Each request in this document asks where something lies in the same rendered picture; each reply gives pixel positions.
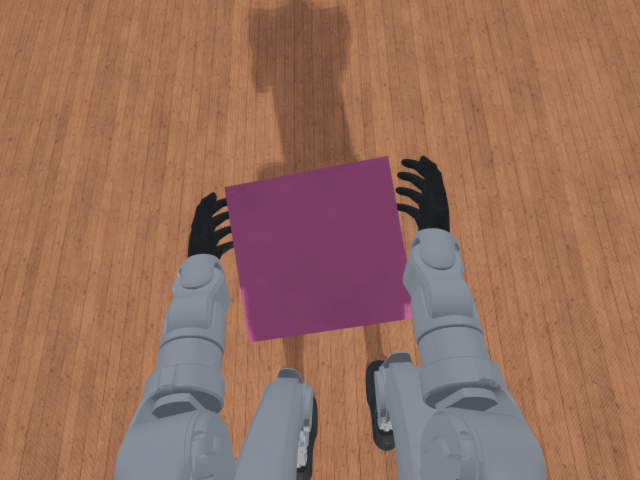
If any robot left upper arm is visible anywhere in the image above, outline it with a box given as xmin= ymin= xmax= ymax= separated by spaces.
xmin=116 ymin=409 xmax=236 ymax=480

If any right robot forearm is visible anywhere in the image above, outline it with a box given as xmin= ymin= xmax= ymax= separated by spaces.
xmin=403 ymin=228 xmax=546 ymax=467

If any left robot shin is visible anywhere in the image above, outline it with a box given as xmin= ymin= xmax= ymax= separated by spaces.
xmin=263 ymin=368 xmax=309 ymax=466

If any robot left hand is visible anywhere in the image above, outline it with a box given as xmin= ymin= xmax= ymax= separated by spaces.
xmin=188 ymin=192 xmax=234 ymax=259

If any robot right upper arm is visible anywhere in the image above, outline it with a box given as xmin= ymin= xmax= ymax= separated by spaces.
xmin=420 ymin=407 xmax=546 ymax=480

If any left robot forearm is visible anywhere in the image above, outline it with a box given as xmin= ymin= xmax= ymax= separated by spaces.
xmin=114 ymin=254 xmax=231 ymax=480

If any left robot thigh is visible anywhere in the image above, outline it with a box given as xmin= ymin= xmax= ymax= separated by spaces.
xmin=235 ymin=377 xmax=313 ymax=480

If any robot right hand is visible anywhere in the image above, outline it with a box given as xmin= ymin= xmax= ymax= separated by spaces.
xmin=396 ymin=156 xmax=450 ymax=232

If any carton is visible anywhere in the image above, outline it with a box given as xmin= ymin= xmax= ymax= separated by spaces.
xmin=224 ymin=156 xmax=412 ymax=343

